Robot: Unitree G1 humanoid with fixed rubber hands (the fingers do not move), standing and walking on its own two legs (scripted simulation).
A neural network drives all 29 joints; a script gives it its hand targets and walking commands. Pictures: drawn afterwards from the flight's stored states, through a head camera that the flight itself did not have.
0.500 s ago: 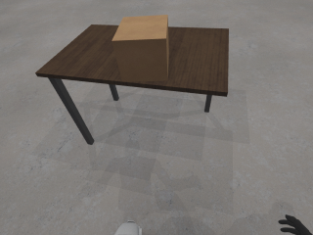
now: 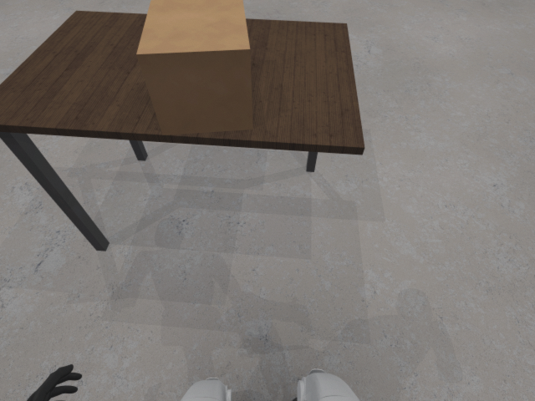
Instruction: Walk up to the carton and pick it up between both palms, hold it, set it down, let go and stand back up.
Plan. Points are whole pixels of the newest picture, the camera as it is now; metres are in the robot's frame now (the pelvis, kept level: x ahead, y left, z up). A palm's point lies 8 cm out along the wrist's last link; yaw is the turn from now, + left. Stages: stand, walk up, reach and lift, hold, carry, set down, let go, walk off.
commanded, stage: walk up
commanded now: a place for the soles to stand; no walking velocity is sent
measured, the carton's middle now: (202, 65) +0.81 +0.18 +0.06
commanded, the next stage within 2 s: none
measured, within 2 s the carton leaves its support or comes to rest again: neither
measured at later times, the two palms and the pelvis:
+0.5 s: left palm (62, 395) +0.14 +0.30 -0.06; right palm out of the picture +0.13 -0.34 -0.07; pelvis +0.02 -0.02 +0.02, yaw -1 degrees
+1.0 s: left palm (69, 366) +0.17 +0.29 -0.04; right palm out of the picture +0.11 -0.34 -0.06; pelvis +0.03 -0.01 +0.04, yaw +0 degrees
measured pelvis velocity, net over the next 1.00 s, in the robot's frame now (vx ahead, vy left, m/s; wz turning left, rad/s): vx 0.03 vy -0.01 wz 0.00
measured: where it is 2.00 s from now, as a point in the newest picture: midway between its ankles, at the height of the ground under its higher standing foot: (215, 353)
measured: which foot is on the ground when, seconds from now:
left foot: down 0.00-0.94, up 0.96-1.00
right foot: down 0.00-1.00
